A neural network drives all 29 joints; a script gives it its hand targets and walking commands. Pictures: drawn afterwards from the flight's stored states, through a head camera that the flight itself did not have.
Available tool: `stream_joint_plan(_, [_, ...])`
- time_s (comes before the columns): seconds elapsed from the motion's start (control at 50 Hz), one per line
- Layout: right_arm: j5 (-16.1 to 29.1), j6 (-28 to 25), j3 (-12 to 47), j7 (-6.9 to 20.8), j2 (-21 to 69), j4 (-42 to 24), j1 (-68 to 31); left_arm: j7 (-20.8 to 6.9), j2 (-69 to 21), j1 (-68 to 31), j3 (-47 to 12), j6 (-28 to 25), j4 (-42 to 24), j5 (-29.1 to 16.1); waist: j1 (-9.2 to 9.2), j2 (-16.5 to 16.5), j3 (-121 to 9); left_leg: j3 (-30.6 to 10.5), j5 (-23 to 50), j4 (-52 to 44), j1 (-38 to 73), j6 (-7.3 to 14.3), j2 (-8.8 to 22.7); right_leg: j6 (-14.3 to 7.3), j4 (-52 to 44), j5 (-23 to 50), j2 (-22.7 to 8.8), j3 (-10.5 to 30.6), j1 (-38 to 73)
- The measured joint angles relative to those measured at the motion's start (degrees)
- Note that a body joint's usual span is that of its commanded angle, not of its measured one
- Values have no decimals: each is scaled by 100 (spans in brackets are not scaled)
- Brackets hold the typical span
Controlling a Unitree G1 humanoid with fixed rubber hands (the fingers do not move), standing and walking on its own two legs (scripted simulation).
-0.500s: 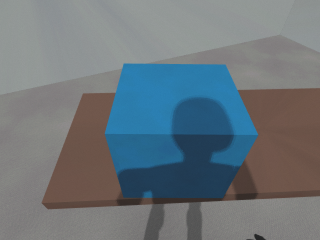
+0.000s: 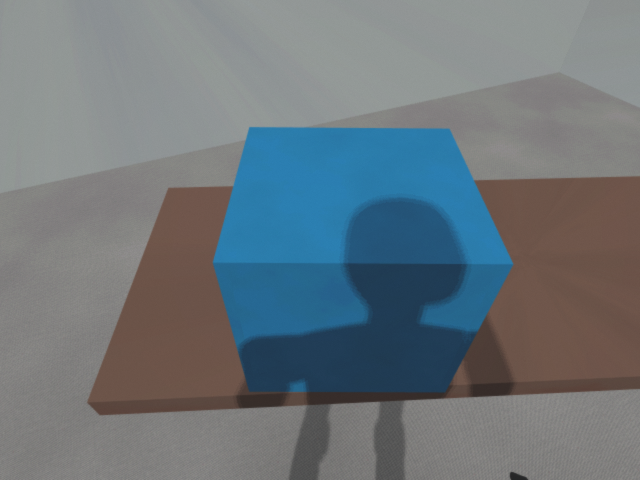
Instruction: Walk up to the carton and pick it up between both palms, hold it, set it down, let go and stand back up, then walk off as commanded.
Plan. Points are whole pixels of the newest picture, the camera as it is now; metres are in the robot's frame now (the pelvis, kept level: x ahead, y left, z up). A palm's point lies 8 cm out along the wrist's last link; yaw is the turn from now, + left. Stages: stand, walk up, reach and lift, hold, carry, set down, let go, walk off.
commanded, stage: stand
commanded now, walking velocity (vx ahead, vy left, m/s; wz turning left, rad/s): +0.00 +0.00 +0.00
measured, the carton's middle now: (348, 261) +0.42 -0.03 +0.06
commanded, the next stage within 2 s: walk off in 0.36 s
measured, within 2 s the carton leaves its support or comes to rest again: neither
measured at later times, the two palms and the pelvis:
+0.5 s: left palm out of the picture +0.08 +0.29 -0.11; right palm out of the picture +0.10 -0.25 -0.10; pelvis +0.00 +0.00 +0.00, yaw +0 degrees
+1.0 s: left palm out of the picture -0.02 +0.24 -0.11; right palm out of the picture +0.00 -0.31 -0.16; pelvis -0.09 -0.05 -0.02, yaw +0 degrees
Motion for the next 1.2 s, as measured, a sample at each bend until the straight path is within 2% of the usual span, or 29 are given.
stream_joint_plan(0.6, [-1,-42,0,9,0,142,-15,-21,8,-31,0,-15,167,1,0,32,27,0,18,25,-58,17,0,0,-38,54,1,0,-30])
stream_joint_plan(0.7, [-1,19,0,-18,-1,144,-181,34,101,-315,2,-9,169,1,-5,9,384,-3,19,386,-464,21,-16,0,1029,45,14,-6,-767])
stream_joint_plan(0.76, [-1,144,-1,-37,-1,146,-183,44,154,-410,0,75,170,1,-4,8,572,-3,49,514,-640,21,-16,0,2112,-923,31,-4,-1147])
stream_joint_plan(0.8, [-1,229,0,-52,-7,143,-183,44,162,-388,-1,100,166,0,3,10,604,3,91,576,-795,15,-19,0,2145,-1059,29,3,-1148])
stream_joint_plan(0.86, [-1,274,-2,-68,-55,145,-249,57,126,-332,-3,101,167,0,3,83,719,-16,63,933,-1141,-95,18,-63,1370,-493,71,-20,-947])
stream_joint_plan(0.92, [-2,386,-6,-104,-202,149,-316,64,-82,-317,-2,100,168,0,10,278,1011,-62,-1034,2113,-1412,-54,-109,-290,1515,-499,127,-78,-990])
stream_joint_plan(0.96, [-1,482,-7,-125,-284,147,-315,76,-157,-243,-1,102,168,0,9,345,1056,-65,-1362,2945,-1537,-54,-254,-342,1435,-406,122,-72,-994])
stream_joint_plan(1.08, [-1,559,-32,-127,-432,142,-313,178,-162,-292,0,109,165,1,3,385,1068,-74,-1413,4337,-1418,-54,-400,-370,1303,-64,124,-108,-1177])
stream_joint_plan(1.2, [-1,548,-64,-127,-524,141,-313,235,-164,-553,0,109,160,1,12,408,1069,-77,-1416,4539,-1141,-54,-399,-370,1351,281,125,-161,-1588])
